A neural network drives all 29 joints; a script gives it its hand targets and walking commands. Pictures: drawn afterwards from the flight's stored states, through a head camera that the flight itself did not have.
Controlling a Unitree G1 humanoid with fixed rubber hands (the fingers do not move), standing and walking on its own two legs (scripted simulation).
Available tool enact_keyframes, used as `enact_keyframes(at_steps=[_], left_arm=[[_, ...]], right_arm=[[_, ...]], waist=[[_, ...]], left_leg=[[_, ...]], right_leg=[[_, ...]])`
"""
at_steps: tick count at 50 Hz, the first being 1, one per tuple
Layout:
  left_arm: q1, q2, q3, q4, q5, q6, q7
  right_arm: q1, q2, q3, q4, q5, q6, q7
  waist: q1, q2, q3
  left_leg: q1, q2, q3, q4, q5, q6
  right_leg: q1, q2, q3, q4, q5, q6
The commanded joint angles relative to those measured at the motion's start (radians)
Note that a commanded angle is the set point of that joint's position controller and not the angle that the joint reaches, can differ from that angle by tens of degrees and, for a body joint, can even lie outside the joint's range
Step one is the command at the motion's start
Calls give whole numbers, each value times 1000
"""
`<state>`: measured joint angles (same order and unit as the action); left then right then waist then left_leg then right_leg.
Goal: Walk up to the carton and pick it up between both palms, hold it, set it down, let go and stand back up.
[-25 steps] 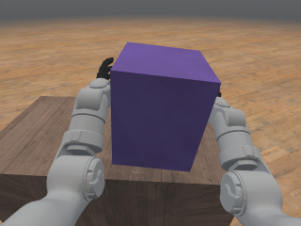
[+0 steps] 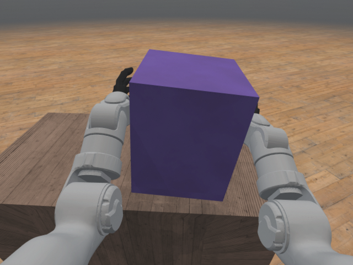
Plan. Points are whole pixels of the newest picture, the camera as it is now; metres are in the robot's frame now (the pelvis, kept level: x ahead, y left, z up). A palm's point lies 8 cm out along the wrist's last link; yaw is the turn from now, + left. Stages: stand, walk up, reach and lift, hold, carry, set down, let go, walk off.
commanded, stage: hold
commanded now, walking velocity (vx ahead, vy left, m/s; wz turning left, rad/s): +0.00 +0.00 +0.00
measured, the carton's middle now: (184, 123) +0.37 +0.00 +0.22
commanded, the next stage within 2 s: set down in 1.18 s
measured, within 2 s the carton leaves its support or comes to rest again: neither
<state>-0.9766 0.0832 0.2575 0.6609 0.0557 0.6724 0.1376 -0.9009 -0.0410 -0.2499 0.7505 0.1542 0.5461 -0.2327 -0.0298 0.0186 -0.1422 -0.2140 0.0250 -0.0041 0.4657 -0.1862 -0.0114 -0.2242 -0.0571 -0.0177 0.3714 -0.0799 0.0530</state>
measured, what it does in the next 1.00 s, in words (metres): stands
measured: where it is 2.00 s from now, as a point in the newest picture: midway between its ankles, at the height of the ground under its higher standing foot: outside the picture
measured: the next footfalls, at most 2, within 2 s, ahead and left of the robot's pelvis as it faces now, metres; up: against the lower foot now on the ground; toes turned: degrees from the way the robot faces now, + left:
none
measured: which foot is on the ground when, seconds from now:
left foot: down 0.00-1.00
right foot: down 0.00-1.00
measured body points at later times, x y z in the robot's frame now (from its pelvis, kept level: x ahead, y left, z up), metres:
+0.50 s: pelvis +0.00 +0.00 +0.00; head -0.08 +0.00 +0.44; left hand +0.40 +0.14 +0.27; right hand +0.39 -0.15 +0.22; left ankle +0.05 +0.13 -0.74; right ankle +0.08 -0.15 -0.74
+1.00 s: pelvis +0.00 +0.00 +0.00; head -0.08 +0.00 +0.44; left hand +0.40 +0.14 +0.27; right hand +0.39 -0.15 +0.22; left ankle +0.05 +0.13 -0.74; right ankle +0.08 -0.15 -0.74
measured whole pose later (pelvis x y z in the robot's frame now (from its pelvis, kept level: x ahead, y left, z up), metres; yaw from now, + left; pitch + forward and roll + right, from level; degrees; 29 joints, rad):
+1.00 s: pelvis +0.00 +0.00 +0.00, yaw +0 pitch -4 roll -1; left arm -0.98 0.08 0.26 0.66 0.06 0.67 0.14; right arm -0.90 -0.04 -0.25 0.75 0.16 0.55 -0.23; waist -0.03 0.02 -0.14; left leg -0.21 0.02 -0.01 0.47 -0.19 -0.01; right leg -0.22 -0.06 -0.02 0.37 -0.08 0.05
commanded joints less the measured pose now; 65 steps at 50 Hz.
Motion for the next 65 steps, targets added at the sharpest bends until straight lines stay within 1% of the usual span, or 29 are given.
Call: enact_keyframes(at_steps=[1,59,60,62,65], left_arm=[[-743,-778,-338,-226,-73,-28,-199],[-741,-776,-339,-221,-74,-28,-198],[-816,-785,-338,-247,-48,-42,-210],[-831,-781,-313,-198,-41,-61,-212],[-843,-767,-260,-140,-20,-99,-219]], right_arm=[[-1178,609,461,-484,227,-56,155],[-1180,610,461,-484,230,-54,155],[-1180,681,468,-484,248,-55,141],[-1209,672,424,-438,214,-81,146],[-1238,651,353,-368,153,-134,160]], waist=[[-23,44,-476],[-21,44,-474],[45,9,-475],[39,26,-431],[35,41,-417]], left_leg=[[-36,-62,-51,-150,17,-7],[-44,-61,-52,-152,8,-4],[24,-81,-31,-174,-32,13],[2,-76,-29,-188,-70,11],[-17,-67,-27,-204,-107,7]], right_leg=[[378,172,19,-74,-18,-65],[379,172,19,-73,-18,-64],[398,170,18,-76,-85,-44],[359,169,12,-79,-124,-49],[349,168,1,-81,-152,-52]])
